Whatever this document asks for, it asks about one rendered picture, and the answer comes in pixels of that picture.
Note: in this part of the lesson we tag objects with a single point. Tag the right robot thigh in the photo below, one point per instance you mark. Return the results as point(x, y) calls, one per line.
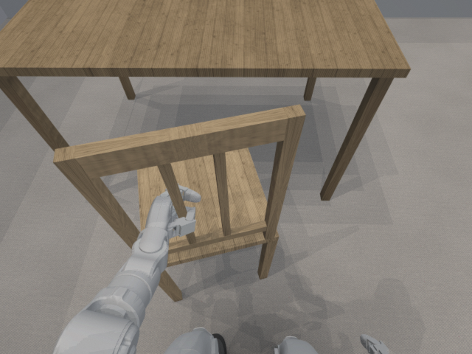
point(294, 346)

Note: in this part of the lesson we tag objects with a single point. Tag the robot left forearm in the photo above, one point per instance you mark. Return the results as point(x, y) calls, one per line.
point(134, 285)

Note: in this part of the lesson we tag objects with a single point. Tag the left robot thigh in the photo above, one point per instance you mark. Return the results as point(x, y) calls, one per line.
point(196, 342)

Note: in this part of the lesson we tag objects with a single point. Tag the robot thigh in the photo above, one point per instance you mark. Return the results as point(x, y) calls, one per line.
point(294, 346)
point(196, 342)

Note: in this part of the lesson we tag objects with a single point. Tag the chair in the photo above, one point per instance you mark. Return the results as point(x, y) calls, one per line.
point(211, 158)

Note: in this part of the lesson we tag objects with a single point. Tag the robot left upper arm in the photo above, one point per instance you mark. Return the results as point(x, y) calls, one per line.
point(98, 333)

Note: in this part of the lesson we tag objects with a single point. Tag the left robot hand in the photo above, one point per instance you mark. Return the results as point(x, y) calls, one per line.
point(162, 213)

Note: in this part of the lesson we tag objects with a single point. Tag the right robot hand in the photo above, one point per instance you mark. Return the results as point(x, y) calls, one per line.
point(373, 346)

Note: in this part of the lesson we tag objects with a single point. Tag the table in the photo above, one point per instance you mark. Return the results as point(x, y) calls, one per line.
point(202, 38)

